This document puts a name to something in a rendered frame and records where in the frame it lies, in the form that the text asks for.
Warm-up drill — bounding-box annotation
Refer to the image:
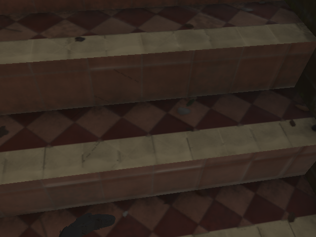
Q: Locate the left robot hand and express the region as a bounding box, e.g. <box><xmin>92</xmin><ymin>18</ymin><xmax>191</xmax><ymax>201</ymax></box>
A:
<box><xmin>58</xmin><ymin>212</ymin><xmax>116</xmax><ymax>237</ymax></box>

